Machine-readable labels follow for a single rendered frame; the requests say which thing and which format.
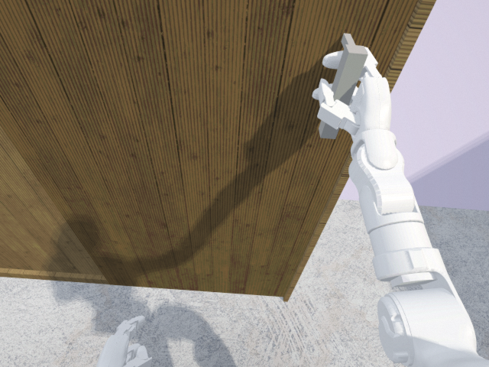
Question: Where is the handle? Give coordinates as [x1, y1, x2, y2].
[319, 33, 368, 139]

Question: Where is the robot left hand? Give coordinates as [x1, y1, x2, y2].
[96, 316, 152, 367]

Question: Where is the right robot forearm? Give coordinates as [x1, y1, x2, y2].
[348, 129, 477, 350]

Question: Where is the robot right hand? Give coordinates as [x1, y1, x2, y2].
[312, 47, 391, 142]

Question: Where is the robot right upper arm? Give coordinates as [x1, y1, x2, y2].
[377, 287, 489, 367]

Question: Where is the wardrobe door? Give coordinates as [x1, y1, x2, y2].
[0, 0, 419, 297]
[0, 126, 103, 275]

